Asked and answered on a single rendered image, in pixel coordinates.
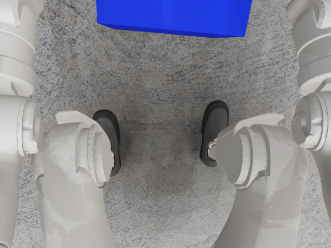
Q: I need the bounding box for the robot right upper arm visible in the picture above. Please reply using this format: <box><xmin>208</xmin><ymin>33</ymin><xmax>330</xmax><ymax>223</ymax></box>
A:
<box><xmin>291</xmin><ymin>91</ymin><xmax>331</xmax><ymax>223</ymax></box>

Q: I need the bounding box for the right robot forearm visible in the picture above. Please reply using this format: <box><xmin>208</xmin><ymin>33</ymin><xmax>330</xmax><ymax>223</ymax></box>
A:
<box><xmin>285</xmin><ymin>0</ymin><xmax>331</xmax><ymax>96</ymax></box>

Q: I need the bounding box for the left robot forearm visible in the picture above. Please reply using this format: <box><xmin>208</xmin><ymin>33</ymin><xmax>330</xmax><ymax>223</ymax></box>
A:
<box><xmin>0</xmin><ymin>0</ymin><xmax>44</xmax><ymax>97</ymax></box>

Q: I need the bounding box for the robot foot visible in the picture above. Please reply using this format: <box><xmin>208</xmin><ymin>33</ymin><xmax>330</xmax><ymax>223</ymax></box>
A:
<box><xmin>200</xmin><ymin>100</ymin><xmax>229</xmax><ymax>167</ymax></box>
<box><xmin>92</xmin><ymin>110</ymin><xmax>121</xmax><ymax>177</ymax></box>

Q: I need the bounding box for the robot left upper arm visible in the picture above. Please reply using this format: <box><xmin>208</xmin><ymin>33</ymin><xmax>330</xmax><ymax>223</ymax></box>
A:
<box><xmin>0</xmin><ymin>95</ymin><xmax>43</xmax><ymax>248</ymax></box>

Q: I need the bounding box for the left robot foot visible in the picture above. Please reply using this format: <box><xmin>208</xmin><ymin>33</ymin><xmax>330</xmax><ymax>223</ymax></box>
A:
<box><xmin>92</xmin><ymin>110</ymin><xmax>121</xmax><ymax>177</ymax></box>

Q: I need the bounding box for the carton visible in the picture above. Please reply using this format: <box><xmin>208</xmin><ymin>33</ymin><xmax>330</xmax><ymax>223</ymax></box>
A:
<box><xmin>96</xmin><ymin>0</ymin><xmax>252</xmax><ymax>38</ymax></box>

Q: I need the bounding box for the right robot foot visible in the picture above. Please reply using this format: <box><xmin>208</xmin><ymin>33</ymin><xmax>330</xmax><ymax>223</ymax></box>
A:
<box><xmin>200</xmin><ymin>100</ymin><xmax>229</xmax><ymax>167</ymax></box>

